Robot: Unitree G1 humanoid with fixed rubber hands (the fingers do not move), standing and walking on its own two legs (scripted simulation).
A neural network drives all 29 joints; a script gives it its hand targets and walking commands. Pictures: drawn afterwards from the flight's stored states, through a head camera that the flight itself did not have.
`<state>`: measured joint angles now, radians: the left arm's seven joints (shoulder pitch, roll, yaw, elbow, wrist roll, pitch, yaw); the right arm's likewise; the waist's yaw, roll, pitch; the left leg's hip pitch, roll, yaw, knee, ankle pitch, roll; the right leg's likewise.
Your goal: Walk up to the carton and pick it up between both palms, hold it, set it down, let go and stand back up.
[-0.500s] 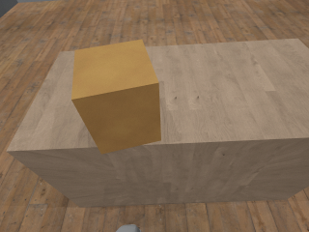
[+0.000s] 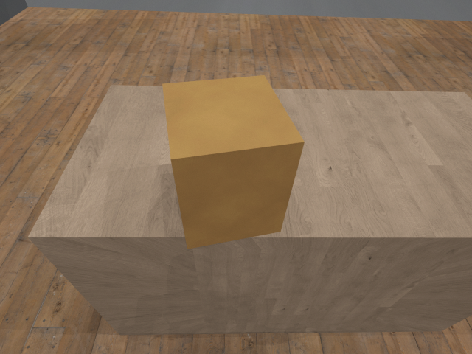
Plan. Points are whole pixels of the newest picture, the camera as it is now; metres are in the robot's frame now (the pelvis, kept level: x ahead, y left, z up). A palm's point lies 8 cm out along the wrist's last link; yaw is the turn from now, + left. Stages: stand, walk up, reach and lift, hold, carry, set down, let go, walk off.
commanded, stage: walk up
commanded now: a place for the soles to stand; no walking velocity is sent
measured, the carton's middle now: (225, 162) +0.45 +0.05 +0.07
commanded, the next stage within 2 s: none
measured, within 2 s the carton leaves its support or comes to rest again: neither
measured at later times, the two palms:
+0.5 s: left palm out of the picture +0.06 +0.29 -0.09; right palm out of the picture +0.06 -0.35 -0.10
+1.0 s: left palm out of the picture +0.13 +0.28 -0.08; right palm out of the picture +0.10 -0.35 -0.10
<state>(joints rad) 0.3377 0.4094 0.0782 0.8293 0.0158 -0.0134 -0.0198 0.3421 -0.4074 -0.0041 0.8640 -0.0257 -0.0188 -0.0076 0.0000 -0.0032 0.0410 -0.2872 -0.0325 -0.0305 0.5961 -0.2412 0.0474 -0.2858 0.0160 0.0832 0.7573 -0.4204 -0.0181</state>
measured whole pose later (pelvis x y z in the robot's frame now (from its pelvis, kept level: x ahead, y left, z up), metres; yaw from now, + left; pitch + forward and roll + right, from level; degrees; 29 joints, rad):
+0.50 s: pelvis +0.02 -0.04 +0.00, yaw +1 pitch -2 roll +0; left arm 0.34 0.41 0.07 0.83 0.02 -0.02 -0.01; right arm 0.34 -0.41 0.00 0.84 -0.01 -0.01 0.00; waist 0.00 0.01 0.05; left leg -0.29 -0.04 -0.06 0.61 -0.30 0.03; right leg -0.26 0.03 0.06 0.54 -0.21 -0.01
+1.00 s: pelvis +0.04 -0.04 +0.00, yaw +2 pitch +0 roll +0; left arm 0.19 0.41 0.06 0.83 0.02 -0.02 0.00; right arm 0.30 -0.40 0.00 0.88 0.00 -0.02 0.00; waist 0.00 0.01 0.04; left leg -0.21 -0.04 -0.07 0.55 -0.34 0.02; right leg -0.28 0.02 0.04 0.55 -0.27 -0.01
